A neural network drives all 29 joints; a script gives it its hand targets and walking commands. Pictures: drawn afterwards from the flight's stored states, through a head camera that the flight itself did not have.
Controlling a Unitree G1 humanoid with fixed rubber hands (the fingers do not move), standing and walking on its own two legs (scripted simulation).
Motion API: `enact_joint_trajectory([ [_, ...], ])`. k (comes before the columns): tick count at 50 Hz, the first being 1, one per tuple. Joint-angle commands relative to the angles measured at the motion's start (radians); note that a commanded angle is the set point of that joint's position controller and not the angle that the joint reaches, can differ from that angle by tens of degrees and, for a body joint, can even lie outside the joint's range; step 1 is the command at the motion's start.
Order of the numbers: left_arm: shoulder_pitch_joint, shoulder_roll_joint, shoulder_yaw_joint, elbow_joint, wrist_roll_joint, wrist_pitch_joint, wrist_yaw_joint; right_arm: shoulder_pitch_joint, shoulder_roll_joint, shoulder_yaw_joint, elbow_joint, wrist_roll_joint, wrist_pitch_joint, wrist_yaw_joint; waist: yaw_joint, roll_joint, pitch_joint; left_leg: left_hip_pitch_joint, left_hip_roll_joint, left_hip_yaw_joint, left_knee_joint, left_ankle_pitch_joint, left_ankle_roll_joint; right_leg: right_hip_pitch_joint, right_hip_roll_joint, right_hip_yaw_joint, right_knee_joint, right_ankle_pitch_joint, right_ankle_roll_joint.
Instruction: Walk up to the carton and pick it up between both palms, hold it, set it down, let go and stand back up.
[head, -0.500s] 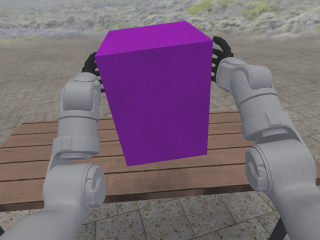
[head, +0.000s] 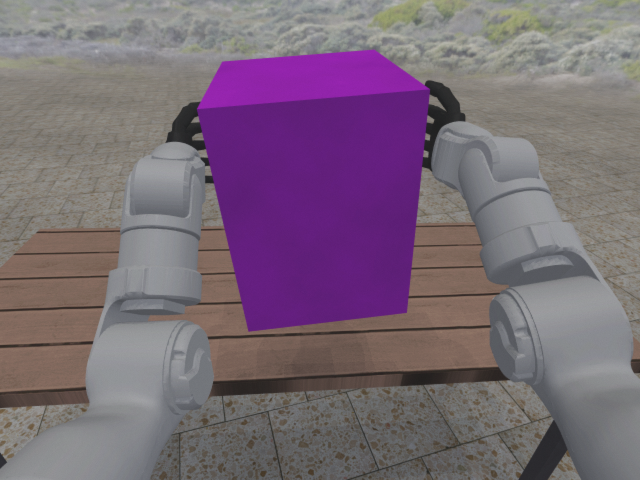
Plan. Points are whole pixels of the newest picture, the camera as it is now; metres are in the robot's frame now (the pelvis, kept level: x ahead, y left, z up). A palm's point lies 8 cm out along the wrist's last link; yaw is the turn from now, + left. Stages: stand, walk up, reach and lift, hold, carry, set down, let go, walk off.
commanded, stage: hold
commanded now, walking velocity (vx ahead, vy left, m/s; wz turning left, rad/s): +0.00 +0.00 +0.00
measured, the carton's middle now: (313, 185) +0.42 +0.03 +0.26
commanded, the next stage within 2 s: none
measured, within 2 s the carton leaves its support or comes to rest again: neither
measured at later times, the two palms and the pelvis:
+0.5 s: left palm (190, 153) +0.35 +0.17 +0.33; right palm (458, 137) +0.37 -0.13 +0.35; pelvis +0.00 +0.00 +0.00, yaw +0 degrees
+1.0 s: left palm (184, 159) +0.36 +0.18 +0.31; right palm (445, 140) +0.38 -0.12 +0.34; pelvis +0.00 +0.00 +0.00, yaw +0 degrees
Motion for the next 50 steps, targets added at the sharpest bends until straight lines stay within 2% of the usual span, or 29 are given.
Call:
enact_joint_trajectory([
  [1, -0.877, -0.641, -0.296, -0.164, -0.246, -0.138, -0.186, -0.69, 0.647, 0.142, -0.171, 0.099, -0.033, 0.135, -0.124, 0.075, -0.247, 0.032, -0.109, -0.068, -0.036, -0.04, -0.021, 0.081, 0.094, -0.054, -0.083, 0.083, -0.014],
  [2, -0.876, -0.638, -0.305, -0.174, -0.254, -0.139, -0.185, -0.69, 0.64, 0.151, -0.195, 0.099, -0.039, 0.133, -0.14, 0.06, -0.257, 0.051, -0.11, -0.069, -0.029, -0.016, -0.024, 0.082, 0.096, -0.057, -0.081, 0.104, -0.009],
  [3, -0.867, -0.641, -0.319, -0.203, -0.269, -0.142, -0.181, -0.695, 0.647, 0.165, -0.24, 0.114, -0.041, 0.128, -0.129, 0.067, -0.295, 0.057, -0.109, -0.072, -0.018, 0.012, -0.025, 0.103, 0.094, -0.056, -0.073, 0.139, -0.005],
  [6, -0.797, -0.635, -0.32, -0.222, -0.255, -0.124, -0.181, -0.646, 0.632, 0.186, -0.263, 0.135, -0.029, 0.111, -0.152, 0.075, -0.312, 0.107, -0.116, -0.068, 0.009, 0.106, -0.038, 0.13, 0.102, -0.061, -0.07, 0.229, -0.002],
  [8, -0.804, -0.63, -0.329, -0.271, -0.263, -0.116, -0.18, -0.634, 0.637, 0.218, -0.299, 0.171, -0.022, 0.103, -0.155, 0.091, -0.329, 0.117, -0.115, -0.071, 0.025, 0.173, -0.051, 0.144, 0.104, -0.063, -0.059, 0.294, 0.003],
  [10, -0.76, -0.623, -0.316, -0.294, -0.253, -0.105, -0.184, -0.601, 0.642, 0.226, -0.321, 0.182, -0.006, 0.092, -0.154, 0.057, -0.345, 0.151, -0.119, -0.072, 0.041, 0.223, -0.051, 0.18, 0.113, -0.058, -0.059, 0.349, 0.013],
  [11, -0.737, -0.62, -0.324, -0.305, -0.261, -0.099, -0.185, -0.603, 0.632, 0.251, -0.354, 0.201, -0.001, 0.082, -0.149, 0.066, -0.352, 0.158, -0.121, -0.076, 0.049, 0.257, -0.052, 0.186, 0.114, -0.057, -0.056, 0.392, 0.019],
  [12, -0.717, -0.608, -0.305, -0.273, -0.248, -0.086, -0.189, -0.597, 0.614, 0.242, -0.35, 0.201, 0.011, 0.079, -0.157, 0.065, -0.31, 0.156, -0.125, -0.075, 0.044, 0.246, -0.055, 0.181, 0.112, -0.058, -0.062, 0.388, 0.016],
  [16, -0.742, -0.605, -0.34, -0.368, -0.265, -0.083, -0.192, -0.579, 0.617, 0.255, -0.37, 0.229, 0.028, 0.068, -0.166, 0.083, -0.359, 0.174, -0.116, -0.077, 0.055, 0.264, -0.067, 0.191, 0.112, -0.058, -0.043, 0.418, 0.013],
  [18, -0.718, -0.596, -0.305, -0.322, -0.247, -0.072, -0.194, -0.578, 0.604, 0.247, -0.364, 0.225, 0.039, 0.068, -0.155, 0.071, -0.306, 0.158, -0.119, -0.074, 0.051, 0.232, -0.066, 0.158, 0.118, -0.06, -0.057, 0.372, 0.015],
  [19, -0.725, -0.592, -0.324, -0.348, -0.262, -0.073, -0.198, -0.585, 0.613, 0.264, -0.382, 0.229, 0.043, 0.067, -0.154, 0.046, -0.332, 0.166, -0.124, -0.075, 0.049, 0.226, -0.057, 0.166, 0.119, -0.056, -0.058, 0.368, 0.022],
  [20, -0.71, -0.567, -0.293, -0.321, -0.24, -0.063, -0.203, -0.535, 0.59, 0.242, -0.324, 0.211, 0.057, 0.067, -0.158, 0.044, -0.279, 0.151, -0.119, -0.071, 0.041, 0.214, -0.055, 0.159, 0.114, -0.06, -0.063, 0.356, 0.022],
  [22, -0.755, -0.564, -0.271, -0.28, -0.22, -0.067, -0.215, -0.583, 0.602, 0.234, -0.302, 0.198, 0.055, 0.074, -0.149, 0.043, -0.234, 0.12, -0.119, -0.06, 0.019, 0.12, -0.05, 0.125, 0.107, -0.06, -0.074, 0.254, 0.019],
  [23, -0.783, -0.566, -0.26, -0.28, -0.217, -0.073, -0.213, -0.614, 0.621, 0.231, -0.301, 0.193, 0.05, 0.08, -0.12, 0.037, -0.242, 0.099, -0.117, -0.061, 0.008, 0.093, -0.042, 0.114, 0.109, -0.06, -0.07, 0.211, 0.019],
  [26, -0.787, -0.574, -0.247, -0.198, -0.22, -0.084, -0.214, -0.623, 0.645, 0.193, -0.228, 0.15, 0.049, 0.093, -0.114, 0.022, -0.195, 0.06, -0.116, -0.063, -0.024, -0.007, -0.022, 0.078, 0.098, -0.059, -0.089, 0.107, 0.014],
  [29, -0.824, -0.585, -0.248, -0.177, -0.232, -0.1, -0.207, -0.691, 0.662, 0.196, -0.267, 0.141, 0.025, 0.106, -0.098, 0.009, -0.233, 0.05, -0.112, -0.064, -0.035, -0.033, -0.012, 0.057, 0.098, -0.06, -0.091, 0.072, 0.006],
  [30, -0.82, -0.581, -0.244, -0.184, -0.233, -0.105, -0.207, -0.69, 0.672, 0.193, -0.28, 0.134, 0.018, 0.107, -0.082, -0.017, -0.251, 0.044, -0.117, -0.066, -0.033, -0.021, -0.005, 0.074, 0.104, -0.059, -0.09, 0.079, 0.007],
  [31, -0.853, -0.592, -0.261, -0.187, -0.243, -0.11, -0.201, -0.69, 0.659, 0.181, -0.246, 0.13, 0.019, 0.11, -0.094, 0.015, -0.24, 0.041, -0.112, -0.062, -0.034, -0.039, -0.008, 0.054, 0.099, -0.064, -0.084, 0.067, 0.004],
  [32, -0.85, -0.593, -0.247, -0.162, -0.228, -0.111, -0.203, -0.684, 0.656, 0.176, -0.214, 0.125, 0.017, 0.115, -0.088, 0.012, -0.199, 0.027, -0.112, -0.064, -0.037, -0.05, -0.009, 0.052, 0.1, -0.061, -0.088, 0.044, 0.0],
  [33, -0.861, -0.598, -0.245, -0.145, -0.225, -0.112, -0.204, -0.659, 0.648, 0.153, -0.159, 0.104, 0.022, 0.123, -0.103, 0.01, -0.184, 0.03, -0.112, -0.06, -0.041, -0.066, -0.011, 0.036, 0.1, -0.055, -0.091, 0.021, -0.004],
  [34, -0.844, -0.575, -0.218, -0.092, -0.202, -0.108, -0.21, -0.669, 0.641, 0.137, -0.137, 0.096, 0.021, 0.125, -0.09, 0.006, -0.13, 0.01, -0.115, -0.057, -0.046, -0.092, -0.006, 0.025, 0.095, -0.057, -0.099, 0.001, -0.008],
  [35, -0.842, -0.59, -0.233, -0.11, -0.201, -0.114, -0.211, -0.684, 0.645, 0.136, -0.164, 0.09, 0.01, 0.128, -0.09, 0.006, -0.171, 0.021, -0.112, -0.056, -0.051, -0.087, -0.003, 0.036, 0.099, -0.061, -0.098, 0.007, -0.009],
  [37, -0.843, -0.583, -0.219, -0.054, -0.194, -0.113, -0.216, -0.674, 0.625, 0.119, -0.117, 0.084, 0.009, 0.132, -0.1, 0.017, -0.123, -0.001, -0.11, -0.062, -0.066, -0.125, -0.003, 0.017, 0.093, -0.064, -0.104, -0.029, -0.016],
  [40, -0.866, -0.607, -0.228, -0.088, -0.21, -0.132, -0.207, -0.717, 0.649, 0.133, -0.167, 0.088, -0.015, 0.138, -0.091, 0.027, -0.181, 0.006, -0.111, -0.065, -0.059, -0.087, -0.001, 0.045, 0.096, -0.058, -0.096, 0.001, -0.016],
  [41, -0.899, -0.62, -0.249, -0.108, -0.215, -0.136, -0.204, -0.702, 0.635, 0.119, -0.137, 0.083, -0.013, 0.137, -0.114, 0.055, -0.166, 0.006, -0.107, -0.062, -0.059, -0.101, -0.011, 0.033, 0.091, -0.061, -0.092, -0.003, -0.016],
  [44, -0.864, -0.618, -0.264, -0.12, -0.231, -0.14, -0.201, -0.699, 0.642, 0.127, -0.17, 0.083, -0.025, 0.136, -0.116, 0.032, -0.218, 0.028, -0.109, -0.072, -0.049, -0.068, -0.012, 0.055, 0.101, -0.06, -0.091, 0.037, -0.01],
  [47, -0.845, -0.629, -0.279, -0.131, -0.225, -0.128, -0.192, -0.681, 0.625, 0.15, -0.167, 0.103, -0.027, 0.134, -0.123, 0.083, -0.199, 0.042, -0.104, -0.061, -0.036, -0.021, -0.028, 0.049, 0.097, -0.059, -0.089, 0.072, -0.014],
  [49, -0.823, -0.63, -0.302, -0.193, -0.247, -0.135, -0.188, -0.672, 0.651, 0.186, -0.23, 0.127, -0.029, 0.129, -0.115, 0.058, -0.291, 0.078, -0.108, -0.067, -0.021, 0.02, -0.025, 0.09, 0.104, -0.059, -0.081, 0.121, -0.008],
  [50, -0.844, -0.625, -0.307, -0.19, -0.253, -0.13, -0.187, -0.66, 0.629, 0.164, -0.201, 0.125, -0.023, 0.126, -0.137, 0.07, -0.263, 0.069, -0.105, -0.071, -0.016, 0.018, -0.033, 0.072, 0.103, -0.063, -0.079, 0.119, -0.005],
])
